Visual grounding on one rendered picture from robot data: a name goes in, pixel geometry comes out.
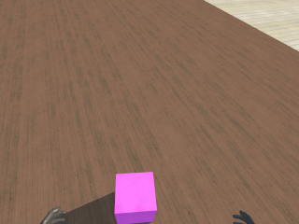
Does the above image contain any right robot hand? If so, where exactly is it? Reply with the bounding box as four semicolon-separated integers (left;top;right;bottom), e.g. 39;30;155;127
233;210;256;224

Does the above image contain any carton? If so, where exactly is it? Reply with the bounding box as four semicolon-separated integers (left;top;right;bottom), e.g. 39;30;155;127
114;172;157;224

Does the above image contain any left robot hand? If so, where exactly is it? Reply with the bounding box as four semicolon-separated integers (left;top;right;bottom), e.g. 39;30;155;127
40;206;66;224

